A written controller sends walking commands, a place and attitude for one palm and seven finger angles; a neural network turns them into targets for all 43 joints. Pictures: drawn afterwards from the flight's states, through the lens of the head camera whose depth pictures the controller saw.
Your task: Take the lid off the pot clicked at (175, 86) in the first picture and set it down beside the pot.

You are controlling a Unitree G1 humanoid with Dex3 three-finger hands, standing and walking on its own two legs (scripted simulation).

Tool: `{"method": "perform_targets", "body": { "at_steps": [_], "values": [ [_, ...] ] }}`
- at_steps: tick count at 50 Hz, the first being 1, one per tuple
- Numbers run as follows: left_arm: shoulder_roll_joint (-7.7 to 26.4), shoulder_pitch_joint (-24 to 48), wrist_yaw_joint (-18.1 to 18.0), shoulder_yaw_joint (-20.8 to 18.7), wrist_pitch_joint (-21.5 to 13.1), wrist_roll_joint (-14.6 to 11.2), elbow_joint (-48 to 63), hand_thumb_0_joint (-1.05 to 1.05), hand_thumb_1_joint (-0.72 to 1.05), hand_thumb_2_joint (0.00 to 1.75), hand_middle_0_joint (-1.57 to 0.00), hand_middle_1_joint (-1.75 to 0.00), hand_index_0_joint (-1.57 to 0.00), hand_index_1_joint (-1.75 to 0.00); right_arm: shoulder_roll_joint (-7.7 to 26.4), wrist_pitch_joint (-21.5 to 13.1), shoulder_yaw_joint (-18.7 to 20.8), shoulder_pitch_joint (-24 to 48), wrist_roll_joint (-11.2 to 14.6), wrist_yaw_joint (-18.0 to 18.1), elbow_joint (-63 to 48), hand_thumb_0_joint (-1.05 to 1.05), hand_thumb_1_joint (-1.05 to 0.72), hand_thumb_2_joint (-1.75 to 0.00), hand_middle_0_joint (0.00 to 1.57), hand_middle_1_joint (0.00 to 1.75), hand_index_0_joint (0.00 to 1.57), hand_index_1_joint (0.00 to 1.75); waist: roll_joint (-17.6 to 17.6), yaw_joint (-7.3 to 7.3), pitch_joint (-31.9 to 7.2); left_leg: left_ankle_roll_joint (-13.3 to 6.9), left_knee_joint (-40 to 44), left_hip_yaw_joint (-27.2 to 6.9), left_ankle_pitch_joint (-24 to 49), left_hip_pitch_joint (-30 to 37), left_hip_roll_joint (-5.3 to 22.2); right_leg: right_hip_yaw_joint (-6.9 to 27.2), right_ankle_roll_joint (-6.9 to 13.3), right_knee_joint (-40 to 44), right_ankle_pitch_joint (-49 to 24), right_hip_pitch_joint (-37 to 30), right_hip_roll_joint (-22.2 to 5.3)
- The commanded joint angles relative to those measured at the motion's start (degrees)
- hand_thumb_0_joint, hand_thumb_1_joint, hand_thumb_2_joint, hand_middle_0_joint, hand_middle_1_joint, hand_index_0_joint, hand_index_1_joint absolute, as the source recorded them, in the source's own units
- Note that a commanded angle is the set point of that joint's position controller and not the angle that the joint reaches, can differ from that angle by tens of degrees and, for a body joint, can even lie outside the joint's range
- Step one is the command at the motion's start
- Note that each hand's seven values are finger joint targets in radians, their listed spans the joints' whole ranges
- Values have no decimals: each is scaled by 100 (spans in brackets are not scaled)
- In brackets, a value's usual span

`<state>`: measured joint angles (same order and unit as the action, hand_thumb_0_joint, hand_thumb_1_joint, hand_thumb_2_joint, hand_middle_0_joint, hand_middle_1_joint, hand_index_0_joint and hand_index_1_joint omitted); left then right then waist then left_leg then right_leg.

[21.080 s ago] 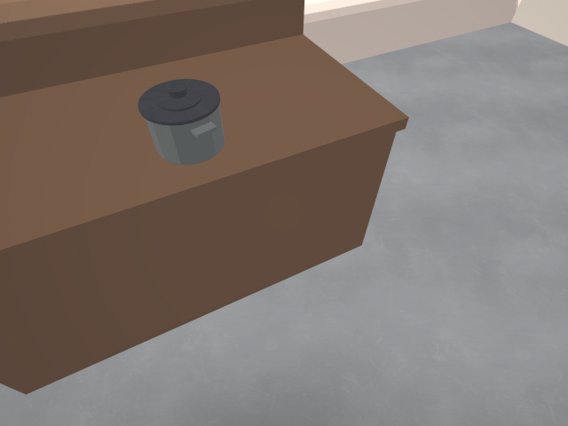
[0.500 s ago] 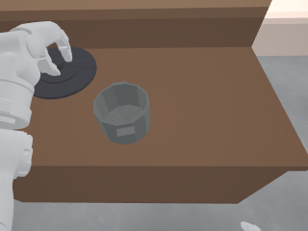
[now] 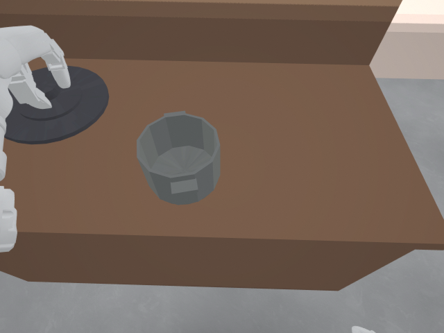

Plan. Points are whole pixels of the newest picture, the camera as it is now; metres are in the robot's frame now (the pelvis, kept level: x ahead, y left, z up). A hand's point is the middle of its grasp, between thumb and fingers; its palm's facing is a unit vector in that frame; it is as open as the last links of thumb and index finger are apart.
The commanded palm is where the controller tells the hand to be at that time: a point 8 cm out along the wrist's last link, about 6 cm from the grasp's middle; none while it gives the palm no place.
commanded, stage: move the lid sideways beside the pot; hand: left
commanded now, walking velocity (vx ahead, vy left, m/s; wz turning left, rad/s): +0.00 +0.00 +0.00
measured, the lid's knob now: (44, 89) +0.48 +0.30 +0.17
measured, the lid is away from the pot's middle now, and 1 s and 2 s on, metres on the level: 0.21 0.23 0.23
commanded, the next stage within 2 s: lower the lid onto the table in 0.36 s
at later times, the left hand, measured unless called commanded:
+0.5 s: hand (10, 87) +0.46 +0.34 +0.19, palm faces -0.35 -0.07 -0.93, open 7.1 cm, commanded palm +0.48 +0.33 +0.27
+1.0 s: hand (29, 96) +0.47 +0.33 +0.16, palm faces -0.38 -0.07 -0.92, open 7.1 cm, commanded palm +0.48 +0.32 +0.24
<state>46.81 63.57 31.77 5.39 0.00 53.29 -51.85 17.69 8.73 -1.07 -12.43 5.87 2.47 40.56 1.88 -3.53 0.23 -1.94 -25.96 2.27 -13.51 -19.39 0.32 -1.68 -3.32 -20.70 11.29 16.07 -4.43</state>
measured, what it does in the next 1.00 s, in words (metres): stands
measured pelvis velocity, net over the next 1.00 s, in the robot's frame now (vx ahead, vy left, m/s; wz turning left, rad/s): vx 0.01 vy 0.02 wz -0.01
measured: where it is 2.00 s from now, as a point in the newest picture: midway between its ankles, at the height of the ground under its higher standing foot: outside the picture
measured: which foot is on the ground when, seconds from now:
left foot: down 0.00-1.00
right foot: down 0.00-1.00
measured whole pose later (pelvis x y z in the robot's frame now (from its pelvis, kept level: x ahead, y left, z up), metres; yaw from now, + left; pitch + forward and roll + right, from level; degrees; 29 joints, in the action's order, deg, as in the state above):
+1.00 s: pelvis +0.01 +0.02 +0.00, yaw +0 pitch +10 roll -2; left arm 48.7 61.7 30.4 2.7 -6.4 54.1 -54.6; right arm 16.9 8.6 -0.7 -14.6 5.3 1.8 40.9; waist 1.4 -4.3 -0.5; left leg -3.2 -27.8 2.6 -14.9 -22.5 -0.3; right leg -1.4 -2.3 -20.6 11.2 18.4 -4.9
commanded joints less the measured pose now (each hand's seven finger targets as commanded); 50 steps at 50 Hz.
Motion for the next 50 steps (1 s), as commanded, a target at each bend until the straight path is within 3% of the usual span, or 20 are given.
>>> {"method": "perform_targets", "body": {
  "at_steps": [1, 3, 4, 7, 9, 11, 14, 21, 23, 26, 29, 31, 33, 35, 36, 38, 41, 43, 46, 50],
  "values": [
    [2042, 3529, -334, -729, -194, -52, 1613, 0, 71, 78, -101, -103, -99, -101, 988, -135, 342, -121, -46, 82, -523, 0, -90, -90, 20, 30, 20, 30, 651, -14, -2871, -247, -119, -171, 2801, 1993, -27, -281, 522, -53, -2028, -413, 394],
    [2137, 3434, -331, -863, -242, -32, 1517, 0, 71, 78, -101, -103, -99, -101, 970, -121, 335, -212, -46, 80, -491, 0, -90, -90, 20, 30, 20, 30, 661, 4, -2916, -255, -121, -217, 2904, 2085, -30, -306, 508, -37, -1907, -376, 433],
    [1879, 3455, -297, -639, -251, -67, 1381, 0, 71, 78, -101, -103, -99, -101, 958, -121, 330, -205, -32, 93, -452, 0, -90, -90, 20, 30, 20, 30, 621, -44, -2703, -248, -94, -195, 2723, 2009, -17, -346, 499, -1, -1786, -269, 438],
    [2158, 3498, -321, -841, -329, -70, 1604, 0, 71, 78, -101, -103, -99, -101, 982, -131, 341, -239, -69, 87, -448, 0, -90, -90, 20, 30, 20, 30, 766, -7, -2903, -254, -149, -233, 3044, 2126, -21, -301, 506, -39, -1908, -324, 438],
    [2144, 3227, -288, -832, -337, -78, 1001, 0, 71, 78, -101, -103, -99, -101, 1007, -114, 305, -297, -18, 93, -377, 0, -90, -90, 20, 30, 20, 30, 499, -16, -2536, -254, -117, -198, 2615, 1811, -26, -339, 499, -12, -1783, -296, 441],
    [2581, 3338, -316, -1096, -407, -76, 1227, 0, 71, 78, -101, -103, -99, -101, 1073, -103, 310, -264, -38, 97, -414, 0, -90, -90, 20, 30, 20, 30, 487, 47, -2780, -268, -153, -166, 2650, 1739, -43, -279, 516, -68, -2033, -507, 379],
    [2233, 3393, -299, -752, -423, -3, 948, 0, 71, 78, -101, -103, -99, -101, 1026, -95, 300, -369, -13, 109, -357, 0, -90, -90, 20, 30, 20, 30, 470, -53, -2581, -265, -114, -167, 2497, 1742, -15, -339, 498, -14, -1764, -298, 440],
    [2408, 3533, -266, -845, -545, -113, 1219, 0, 71, 78, -101, -103, -99, -101, 1079, -116, 326, -391, -40, 128, -333, 0, -90, -90, 20, 30, 20, 30, 686, -50, -2764, -265, -174, -185, 2790, 1889, -1, -300, 507, 7, -1893, -284, 408],
    [2049, 3604, -249, -574, -514, -85, 1170, 0, 71, 78, -101, -103, -99, -101, 1031, -120, 337, -474, -42, 131, -273, 0, -90, -90, 20, 30, 20, 30, 814, -118, -2654, -262, -161, -190, 2730, 2019, 10, -345, 491, 64, -1665, -80, 468],
    [2454, 3460, -262, -870, -510, -82, 1000, 0, 71, 78, -101, -103, -99, -101, 1114, -175, 327, -508, -27, 115, -280, 0, -90, -90, 20, 30, 20, 30, 706, -44, -2754, -255, -198, -192, 2737, 1852, -9, -286, 512, -17, -1878, -261, 418],
    [2153, 3607, -283, -732, -505, -27, 1362, 0, 71, 78, -101, -103, -99, -101, 1034, -166, 380, -514, -71, 78, -302, 0, -90, -90, 20, 30, 20, 30, 1025, -61, -2922, -218, -233, -283, 3214, 2255, 36, -335, 498, -9, -1748, -58, 482],
    [2444, 3237, -302, -1012, -576, -63, 1110, 0, 71, 78, -101, -103, -99, -101, 1088, -184, 359, -534, -66, 74, -331, 0, -90, -90, 20, 30, 20, 30, 754, -11, -2844, -220, -265, -289, 3274, 2057, 18, -300, 506, -36, -1881, -141, 456],
    [2287, 3218, -281, -934, -553, -76, 1048, 0, 71, 78, -101, -103, -99, -101, 1045, -130, 364, -528, -58, 47, -356, 0, -90, -90, 20, 30, 20, 30, 621, -27, -2828, -240, -225, -277, 3079, 1931, -9, -326, 485, -55, -1894, -208, 465],
    [2242, 3177, -296, -871, -533, -42, 912, 0, 71, 78, -101, -103, -99, -101, 1055, -129, 363, -564, -41, 36, -339, 0, -90, -90, 20, 30, 20, 30, 606, -43, -2642, -235, -216, -264, 2883, 1838, -4, -347, 491, -46, -1761, -109, 478],
    [2454, 3293, -325, -994, -590, -33, 1163, 0, 71, 78, -101, -103, -99, -101, 1097, -135, 371, -509, -60, 32, -372, 0, -90, -90, 20, 30, 20, 30, 712, 3, -2806, -222, -262, -276, 3161, 1917, 10, -294, 510, -73, -1912, -158, 437],
    [2272, 3340, -352, -909, -601, 35, 1281, 0, 71, 78, -101, -103, -99, -101, 1030, -123, 391, -545, -85, 15, -379, 0, -90, -90, 20, 30, 20, 30, 890, -27, -2929, -200, -267, -330, 3338, 2118, 23, -327, 494, -79, -1794, -41, 486],
    [2450, 3135, -397, -1094, -648, -38, 1097, 0, 71, 78, -101, -103, -99, -101, 1068, -132, 390, -557, -74, 27, -403, 0, -90, -90, 20, 30, 20, 30, 654, -19, -2919, -223, -287, -297, 3270, 2005, 23, -290, 496, -78, -1883, -98, 452],
    [2082, 3283, -391, -828, -624, -23, 1175, 0, 71, 78, -101, -103, -99, -101, 1004, -128, 404, -559, -88, 20, -374, 0, -90, -90, 20, 30, 20, 30, 799, -66, -2912, -224, -272, -312, 3331, 2125, 29, -322, 480, -65, -1816, 17, 485],
    [2425, 3138, -479, -1125, -676, -8, 1297, 0, 71, 78, -101, -103, -99, -101, 1043, -142, 415, -551, -110, 11, -421, 0, -90, -90, 20, 30, 20, 30, 841, -5, -3050, -205, -334, -327, 3547, 2146, 31, -276, 502, -106, -1919, -27, 464],
    [2120, 3004, -498, -954, -644, -36, 1089, 0, 71, 78, -101, -103, -99, -101, 1001, -142, 407, -596, -79, 11, -380, 0, -90, -90, 20, 30, 20, 30, 733, -50, -2849, -210, -276, -319, 3231, 2085, 27, -324, 491, -73, -1735, 68, 492]
  ]
}}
